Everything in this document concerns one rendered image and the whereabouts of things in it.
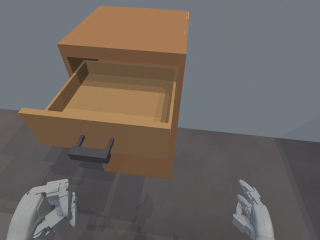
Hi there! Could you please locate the robot left hand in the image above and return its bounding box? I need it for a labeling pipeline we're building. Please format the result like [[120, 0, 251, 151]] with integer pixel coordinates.
[[6, 179, 78, 240]]

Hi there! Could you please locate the cabinet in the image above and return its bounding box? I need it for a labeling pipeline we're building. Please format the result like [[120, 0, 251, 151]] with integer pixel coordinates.
[[57, 5, 189, 180]]

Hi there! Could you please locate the robot right hand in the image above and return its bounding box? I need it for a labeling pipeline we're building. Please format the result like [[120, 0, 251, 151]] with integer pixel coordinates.
[[232, 179, 275, 240]]

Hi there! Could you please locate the handle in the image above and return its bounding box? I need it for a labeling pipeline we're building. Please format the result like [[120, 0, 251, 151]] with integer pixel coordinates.
[[68, 135, 115, 164]]

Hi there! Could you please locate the drawer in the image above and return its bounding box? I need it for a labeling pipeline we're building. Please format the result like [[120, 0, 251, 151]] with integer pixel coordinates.
[[18, 60, 178, 160]]

